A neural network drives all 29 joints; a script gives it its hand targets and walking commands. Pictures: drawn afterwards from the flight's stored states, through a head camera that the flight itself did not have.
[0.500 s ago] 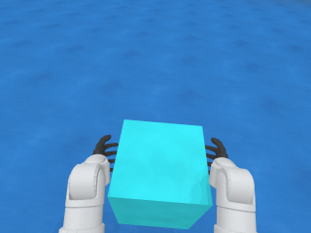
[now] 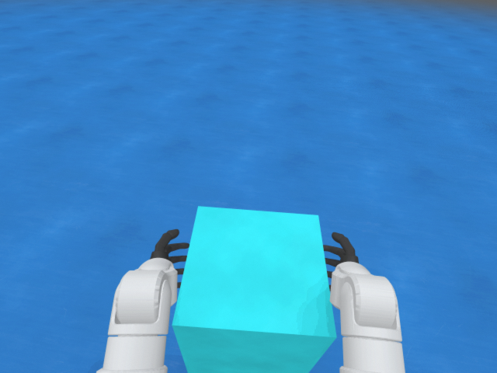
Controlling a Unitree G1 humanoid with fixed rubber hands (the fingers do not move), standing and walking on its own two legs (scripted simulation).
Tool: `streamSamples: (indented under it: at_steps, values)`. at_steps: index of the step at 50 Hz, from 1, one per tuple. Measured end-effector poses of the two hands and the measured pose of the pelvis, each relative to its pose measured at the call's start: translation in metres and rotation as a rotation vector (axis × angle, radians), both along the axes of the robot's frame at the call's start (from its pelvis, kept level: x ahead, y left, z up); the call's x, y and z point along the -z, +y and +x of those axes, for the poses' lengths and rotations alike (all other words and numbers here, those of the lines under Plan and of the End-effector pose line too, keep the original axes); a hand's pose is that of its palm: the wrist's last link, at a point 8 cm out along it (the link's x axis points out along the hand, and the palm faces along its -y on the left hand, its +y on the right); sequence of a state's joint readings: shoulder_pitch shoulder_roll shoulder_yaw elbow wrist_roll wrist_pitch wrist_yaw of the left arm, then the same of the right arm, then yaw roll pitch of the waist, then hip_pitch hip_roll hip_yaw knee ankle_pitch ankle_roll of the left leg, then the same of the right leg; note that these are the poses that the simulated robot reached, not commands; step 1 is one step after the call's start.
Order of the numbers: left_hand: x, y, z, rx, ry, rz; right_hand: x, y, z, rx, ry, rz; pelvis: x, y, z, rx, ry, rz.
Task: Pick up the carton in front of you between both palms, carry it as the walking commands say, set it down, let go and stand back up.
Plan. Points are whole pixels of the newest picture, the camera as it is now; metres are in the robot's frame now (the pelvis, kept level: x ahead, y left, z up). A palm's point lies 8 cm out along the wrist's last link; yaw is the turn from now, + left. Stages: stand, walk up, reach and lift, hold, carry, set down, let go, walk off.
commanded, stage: carry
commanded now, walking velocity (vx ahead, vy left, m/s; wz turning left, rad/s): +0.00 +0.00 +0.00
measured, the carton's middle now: (251, 297) +0.30 +0.00 -0.02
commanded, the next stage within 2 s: hold in 0.80 s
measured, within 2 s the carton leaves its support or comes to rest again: neither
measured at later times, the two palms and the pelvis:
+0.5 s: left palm (159, 298) +0.26 +0.14 +0.04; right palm (346, 302) +0.26 -0.15 +0.04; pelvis -0.03 +0.00 +0.00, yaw +0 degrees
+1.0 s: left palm (175, 300) +0.25 +0.12 +0.04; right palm (367, 316) +0.23 -0.18 +0.05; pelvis -0.04 +0.00 +0.01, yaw -5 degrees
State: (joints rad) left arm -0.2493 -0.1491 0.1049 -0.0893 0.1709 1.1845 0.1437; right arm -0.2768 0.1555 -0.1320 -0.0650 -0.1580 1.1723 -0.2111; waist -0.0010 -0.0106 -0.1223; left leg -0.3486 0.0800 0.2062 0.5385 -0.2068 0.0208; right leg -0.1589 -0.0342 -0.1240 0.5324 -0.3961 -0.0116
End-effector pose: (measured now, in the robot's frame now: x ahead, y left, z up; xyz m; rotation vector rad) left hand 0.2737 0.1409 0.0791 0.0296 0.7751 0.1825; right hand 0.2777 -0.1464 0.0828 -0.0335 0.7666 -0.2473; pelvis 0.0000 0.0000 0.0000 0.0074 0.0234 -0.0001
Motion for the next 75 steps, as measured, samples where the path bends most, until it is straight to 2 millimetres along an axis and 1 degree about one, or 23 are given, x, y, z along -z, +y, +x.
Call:
streamSamples:
  at_steps: [10, 19, 23, 28, 34, 38, 41, 44, 46, 50, 53, 57, 64, 75]
  values:
    - [0.018, -0.001, -0.013, 0.016, -0.003, 0.025, 0.018, 0.0, -0.013, -0.023, -0.005, -0.025, -0.001, -0.001, -0.015, -0.001, -0.002, -0.006]
    - [0.033, 0.001, -0.02, 0.049, -0.037, 0.027, 0.033, -0.003, -0.019, -0.081, -0.042, -0.012, -0.001, -0.002, -0.022, 0.0, 0.001, -0.007]
    - [0.039, 0.003, -0.02, 0.062, -0.055, 0.023, 0.039, -0.004, -0.02, -0.107, -0.062, -0.003, -0.001, -0.002, -0.024, 0.0, 0.001, -0.007]
    - [0.045, 0.003, -0.015, 0.068, -0.075, 0.023, 0.044, -0.005, -0.016, -0.117, -0.082, -0.003, -0.001, -0.003, -0.028, 0.0, 0.0, -0.008]
    - [0.041, 0.002, -0.011, 0.061, -0.113, 0.02, 0.041, -0.006, -0.012, -0.11, -0.12, -0.002, -0.001, -0.004, -0.03, 0.0, 0.002, -0.008]
    - [0.038, 0.001, -0.012, 0.059, -0.123, 0.016, 0.037, -0.007, -0.013, -0.106, -0.13, 0.003, -0.001, -0.004, -0.029, 0.0, 0.005, -0.007]
    - [0.038, 0.0, -0.015, 0.058, -0.112, 0.009, 0.038, -0.008, -0.015, -0.108, -0.118, 0.003, -0.002, -0.005, -0.029, -0.002, -0.011, -0.005]
    - [0.039, -0.003, -0.021, 0.075, -0.099, 0.001, 0.038, -0.011, -0.022, -0.109, -0.104, -0.01, -0.007, -0.006, -0.03, 0.036, -0.068, 0.002]
    - [0.04, -0.008, -0.023, 0.103, -0.092, -0.002, 0.039, -0.017, -0.029, -0.085, -0.097, -0.019, -0.009, -0.004, -0.032, 0.063, -0.091, -0.002]
    - [0.04, -0.023, -0.022, 0.168, -0.093, 0.002, 0.037, -0.03, -0.043, -0.019, -0.097, -0.023, -0.011, -0.001, -0.036, 0.082, -0.123, -0.007]
    - [0.038, -0.026, -0.021, 0.191, -0.099, 0.011, 0.035, -0.033, -0.052, 0.003, -0.105, -0.016, -0.011, 0.002, -0.04, 0.096, -0.139, -0.007]
    - [0.037, -0.022, -0.022, 0.191, -0.104, 0.011, 0.033, -0.029, -0.057, 0.003, -0.11, -0.014, -0.011, 0.008, -0.045, 0.11, -0.155, -0.009]
    - [0.036, -0.009, -0.026, 0.191, -0.109, -0.007, 0.03, -0.016, -0.06, 0.005, -0.114, -0.019, -0.01, 0.021, -0.051, 0.125, -0.167, -0.015]
    - [0.033, 0.006, -0.019, 0.21, -0.114, -0.035, 0.026, -0.002, -0.061, 0.029, -0.121, -0.019, -0.009, 0.042, -0.049, 0.147, -0.176, -0.02]
